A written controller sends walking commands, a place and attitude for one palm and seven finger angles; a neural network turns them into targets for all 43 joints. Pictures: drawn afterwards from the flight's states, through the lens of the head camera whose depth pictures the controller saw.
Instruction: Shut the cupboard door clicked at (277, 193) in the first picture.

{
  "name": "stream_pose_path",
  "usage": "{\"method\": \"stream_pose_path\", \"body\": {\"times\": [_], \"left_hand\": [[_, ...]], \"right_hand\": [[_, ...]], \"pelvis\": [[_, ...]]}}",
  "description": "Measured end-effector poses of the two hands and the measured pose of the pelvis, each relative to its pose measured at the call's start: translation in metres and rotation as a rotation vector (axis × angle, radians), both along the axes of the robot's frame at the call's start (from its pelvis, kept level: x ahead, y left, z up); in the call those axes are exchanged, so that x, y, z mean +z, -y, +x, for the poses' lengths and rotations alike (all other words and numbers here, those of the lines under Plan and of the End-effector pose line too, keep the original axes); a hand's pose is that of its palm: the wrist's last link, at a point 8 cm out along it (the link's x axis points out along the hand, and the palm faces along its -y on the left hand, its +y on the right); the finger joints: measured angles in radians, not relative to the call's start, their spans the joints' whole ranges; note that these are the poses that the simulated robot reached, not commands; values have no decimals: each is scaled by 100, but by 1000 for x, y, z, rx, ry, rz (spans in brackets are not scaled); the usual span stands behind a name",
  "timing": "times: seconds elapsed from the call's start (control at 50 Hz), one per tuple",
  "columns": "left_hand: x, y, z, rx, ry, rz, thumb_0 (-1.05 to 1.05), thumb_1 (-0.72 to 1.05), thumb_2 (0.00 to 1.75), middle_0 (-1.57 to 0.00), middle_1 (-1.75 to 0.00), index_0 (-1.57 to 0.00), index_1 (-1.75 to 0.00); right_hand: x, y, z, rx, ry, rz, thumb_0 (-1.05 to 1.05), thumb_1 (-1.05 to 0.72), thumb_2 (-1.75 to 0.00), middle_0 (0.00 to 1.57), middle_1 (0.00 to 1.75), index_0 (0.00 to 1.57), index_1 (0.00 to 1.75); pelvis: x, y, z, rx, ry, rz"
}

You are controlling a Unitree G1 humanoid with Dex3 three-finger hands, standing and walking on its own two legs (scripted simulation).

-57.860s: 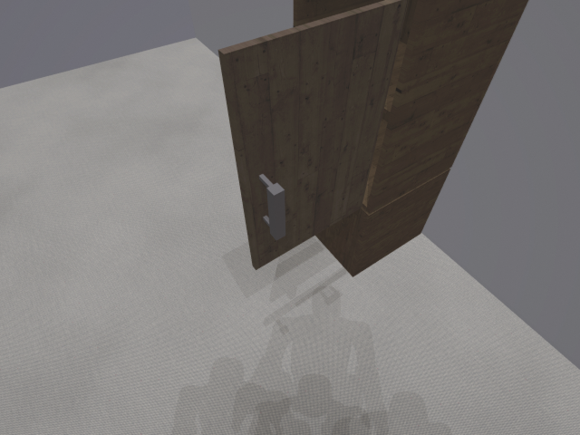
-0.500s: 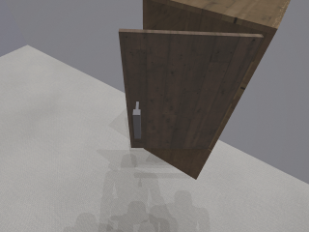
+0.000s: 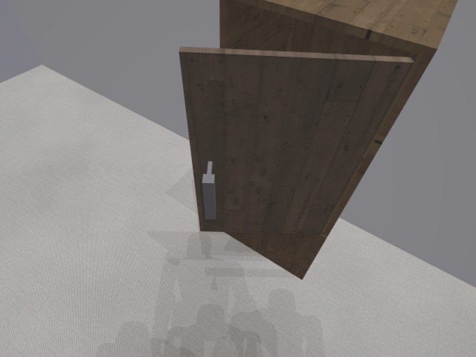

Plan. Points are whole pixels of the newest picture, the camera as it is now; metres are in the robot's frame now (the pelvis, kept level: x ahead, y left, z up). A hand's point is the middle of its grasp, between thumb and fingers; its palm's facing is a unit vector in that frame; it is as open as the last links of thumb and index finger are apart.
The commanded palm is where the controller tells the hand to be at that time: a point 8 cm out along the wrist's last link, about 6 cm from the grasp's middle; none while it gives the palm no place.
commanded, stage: come to a stop and stand still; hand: left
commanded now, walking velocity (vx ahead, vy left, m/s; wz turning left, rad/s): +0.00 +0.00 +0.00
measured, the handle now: (210, 190) +0.49 +0.09 -0.09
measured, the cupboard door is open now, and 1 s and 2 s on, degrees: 33 33 33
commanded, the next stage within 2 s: look again from close up in 0.16 s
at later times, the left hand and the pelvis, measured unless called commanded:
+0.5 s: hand out of the picture +0.01 +0.18 -0.18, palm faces +0.02 -0.98 -0.21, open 7.3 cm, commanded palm none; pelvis +0.00 +0.01 -0.01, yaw +0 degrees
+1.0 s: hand out of the picture -0.01 +0.20 -0.19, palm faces +0.00 -0.98 -0.20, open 7.3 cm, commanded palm none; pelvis -0.01 +0.02 -0.01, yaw -1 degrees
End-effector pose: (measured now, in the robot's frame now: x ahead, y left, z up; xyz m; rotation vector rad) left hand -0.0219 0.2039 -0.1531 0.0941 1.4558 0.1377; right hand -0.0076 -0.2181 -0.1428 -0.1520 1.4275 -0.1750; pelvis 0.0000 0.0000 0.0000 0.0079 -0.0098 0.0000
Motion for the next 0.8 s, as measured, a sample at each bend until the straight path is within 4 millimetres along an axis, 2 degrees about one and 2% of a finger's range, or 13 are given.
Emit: {"method": "stream_pose_path", "body": {"times": [0.32, 0.48, 0.6, 0.8], "left_hand": [[1, -3, 9, -21, 32, 28, 0, 91, 90, -20, -29, -20, -30], [2, -23, 21, -35, 95, 60, 0, 91, 90, -20, -29, -20, -30], [4, -36, 28, -46, 131, 74, 0, 91, 90, -20, -29, -20, -30], [2, -44, 18, -56, 97, 65, 0, 91, 90, -20, -29, -20, -30]], "right_hand": [[-6, 5, 9, 7, 22, 5, 1, -92, -90, 20, 30, 20, 30], [-15, -4, 20, 15, 110, 12, 1, -92, -90, 20, 30, 20, 30], [-13, -8, 23, 26, 131, 14, 1, -93, -90, 20, 30, 20, 30], [-6, -8, 20, 38, 117, 3, 1, -91, -90, 20, 30, 20, 30]], "pelvis": [[-4, 0, 4, -5, -6, -20], [-11, -12, 1, -1, 4, -15], [-11, -16, -3, -6, 8, -5], [-8, -18, -8, -12, -3, -2]]}}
